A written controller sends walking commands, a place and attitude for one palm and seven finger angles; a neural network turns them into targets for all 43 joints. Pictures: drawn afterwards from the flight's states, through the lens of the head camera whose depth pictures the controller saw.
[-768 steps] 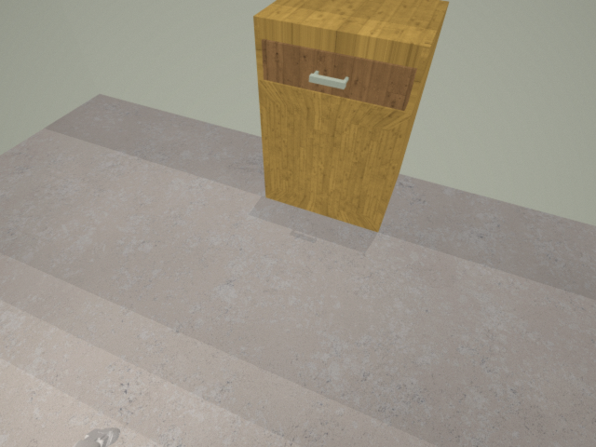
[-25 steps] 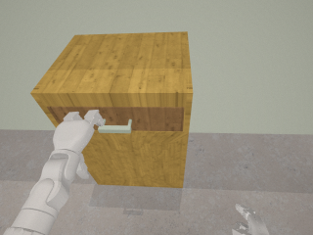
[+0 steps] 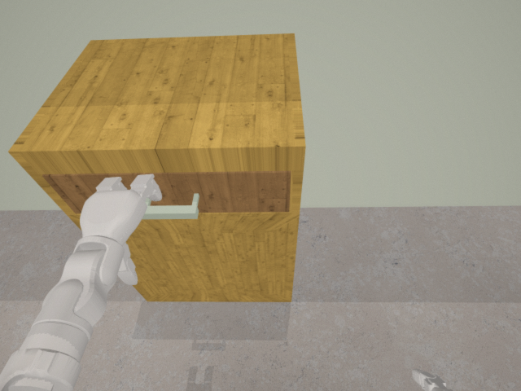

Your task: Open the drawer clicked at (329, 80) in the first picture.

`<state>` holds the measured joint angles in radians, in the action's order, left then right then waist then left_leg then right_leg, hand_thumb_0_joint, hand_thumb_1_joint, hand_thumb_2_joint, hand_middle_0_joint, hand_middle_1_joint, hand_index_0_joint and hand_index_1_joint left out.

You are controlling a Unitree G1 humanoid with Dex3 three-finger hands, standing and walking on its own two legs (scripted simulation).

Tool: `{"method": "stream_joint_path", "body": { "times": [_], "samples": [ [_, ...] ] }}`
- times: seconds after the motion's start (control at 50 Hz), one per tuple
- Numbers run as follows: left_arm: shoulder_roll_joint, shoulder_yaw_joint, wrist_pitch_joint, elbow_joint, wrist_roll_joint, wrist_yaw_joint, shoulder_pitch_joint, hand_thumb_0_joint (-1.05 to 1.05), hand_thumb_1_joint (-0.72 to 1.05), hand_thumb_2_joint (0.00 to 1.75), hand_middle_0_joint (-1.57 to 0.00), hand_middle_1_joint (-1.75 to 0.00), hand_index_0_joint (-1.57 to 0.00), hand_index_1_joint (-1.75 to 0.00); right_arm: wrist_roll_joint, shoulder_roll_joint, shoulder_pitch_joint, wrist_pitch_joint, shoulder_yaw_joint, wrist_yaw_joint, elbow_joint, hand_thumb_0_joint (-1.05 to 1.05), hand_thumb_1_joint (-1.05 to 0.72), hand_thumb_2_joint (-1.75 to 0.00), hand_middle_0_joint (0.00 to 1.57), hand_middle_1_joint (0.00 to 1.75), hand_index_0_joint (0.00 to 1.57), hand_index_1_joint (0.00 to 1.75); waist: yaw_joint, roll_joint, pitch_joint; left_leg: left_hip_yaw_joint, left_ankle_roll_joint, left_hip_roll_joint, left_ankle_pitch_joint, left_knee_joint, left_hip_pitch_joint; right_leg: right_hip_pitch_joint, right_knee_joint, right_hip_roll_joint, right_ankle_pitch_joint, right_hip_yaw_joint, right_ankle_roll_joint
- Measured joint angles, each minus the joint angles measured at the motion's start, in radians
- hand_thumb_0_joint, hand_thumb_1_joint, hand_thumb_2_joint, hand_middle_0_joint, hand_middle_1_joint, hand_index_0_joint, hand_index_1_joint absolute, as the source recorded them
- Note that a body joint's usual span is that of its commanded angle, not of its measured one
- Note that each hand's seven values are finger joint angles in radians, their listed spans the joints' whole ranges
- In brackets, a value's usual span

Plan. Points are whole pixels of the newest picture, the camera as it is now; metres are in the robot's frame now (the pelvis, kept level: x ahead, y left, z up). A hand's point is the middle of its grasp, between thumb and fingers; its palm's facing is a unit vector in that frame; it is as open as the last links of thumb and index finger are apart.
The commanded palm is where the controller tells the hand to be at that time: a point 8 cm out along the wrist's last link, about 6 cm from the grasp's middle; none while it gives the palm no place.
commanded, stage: move the hooked fingers above the handle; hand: left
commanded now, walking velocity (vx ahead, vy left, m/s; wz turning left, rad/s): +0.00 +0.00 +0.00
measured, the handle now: (170, 205) +0.48 +0.25 -0.07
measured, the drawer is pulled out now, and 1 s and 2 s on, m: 0.00 0.00 0.00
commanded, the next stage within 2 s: lower the fingers behind the handle in 1.58 s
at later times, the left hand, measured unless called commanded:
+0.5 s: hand (142, 219) +0.39 +0.25 +0.01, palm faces -0.02 -0.05 -1.00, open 13.9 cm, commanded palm +0.37 +0.25 +0.06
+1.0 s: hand (157, 212) +0.42 +0.24 -0.02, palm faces -0.04 -0.03 -1.00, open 13.9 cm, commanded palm +0.40 +0.24 +0.04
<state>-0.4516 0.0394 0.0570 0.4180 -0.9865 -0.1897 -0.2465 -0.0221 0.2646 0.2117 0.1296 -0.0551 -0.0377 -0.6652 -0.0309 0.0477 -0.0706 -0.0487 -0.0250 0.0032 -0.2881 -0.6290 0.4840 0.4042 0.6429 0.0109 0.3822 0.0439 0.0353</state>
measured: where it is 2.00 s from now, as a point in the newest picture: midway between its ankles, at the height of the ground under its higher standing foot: outside the picture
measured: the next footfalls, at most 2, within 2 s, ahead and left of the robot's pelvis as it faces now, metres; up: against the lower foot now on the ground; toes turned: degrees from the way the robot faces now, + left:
none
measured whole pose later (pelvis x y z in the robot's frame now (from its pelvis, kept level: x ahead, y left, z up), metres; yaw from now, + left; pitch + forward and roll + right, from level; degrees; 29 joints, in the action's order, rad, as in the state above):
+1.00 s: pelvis -0.02 +0.02 -0.03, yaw -2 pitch +17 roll -2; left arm -0.43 0.01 0.06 0.98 -1.11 -0.39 -0.63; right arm 0.00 0.25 0.34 0.14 -0.07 -0.01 -0.71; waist 0.08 0.05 -0.15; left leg -0.06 -0.05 -0.02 -0.35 -0.83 0.78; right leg 0.69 0.81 0.02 0.41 0.03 0.01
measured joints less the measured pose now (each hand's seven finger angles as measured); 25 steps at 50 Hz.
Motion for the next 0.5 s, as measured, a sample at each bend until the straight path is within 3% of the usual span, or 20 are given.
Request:
{"method": "stream_joint_path", "body": {
  "times": [0.2,0.5],
  "samples": [
    [0.009,-0.009,-0.024,0.088,-0.015,-0.036,-0.047,0.00,-0.49,0.30,-0.32,-1.20,-0.31,-1.20,-0.001,-0.014,0.017,0.012,-0.004,0.008,-0.002,0.01,-0.91,-0.90,0.20,0.30,0.20,0.30,0.018,-0.001,-0.026,-0.008,-0.006,-0.002,-0.023,-0.035,0.045,0.043,0.025,0.000,0.015,-0.008,-0.006],
    [0.031,0.004,0.008,0.260,-0.068,-0.105,-0.171,0.00,-0.49,0.30,-0.32,-1.20,-0.31,-1.20,0.007,-0.024,0.032,0.016,-0.010,0.017,-0.005,0.01,-0.90,-0.90,0.20,0.30,0.20,0.30,0.038,-0.005,-0.053,-0.007,-0.018,-0.002,-0.045,-0.106,0.135,0.125,0.081,-0.002,0.029,-0.007,-0.016]
  ]
}}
